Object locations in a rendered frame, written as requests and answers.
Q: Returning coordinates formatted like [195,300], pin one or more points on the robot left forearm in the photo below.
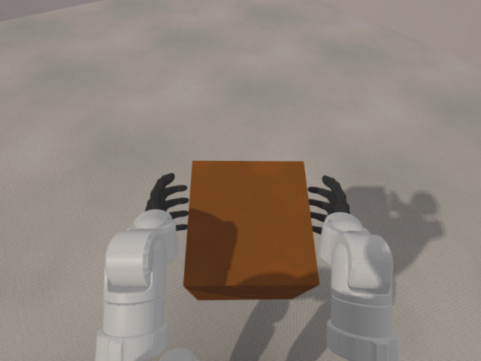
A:
[134,327]

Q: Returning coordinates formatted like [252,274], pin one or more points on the carton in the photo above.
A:
[249,233]

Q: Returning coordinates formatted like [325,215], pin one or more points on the robot right forearm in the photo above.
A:
[360,328]

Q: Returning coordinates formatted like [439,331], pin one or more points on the right robot hand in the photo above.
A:
[336,197]

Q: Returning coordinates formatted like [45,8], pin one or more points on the left robot hand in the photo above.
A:
[159,195]

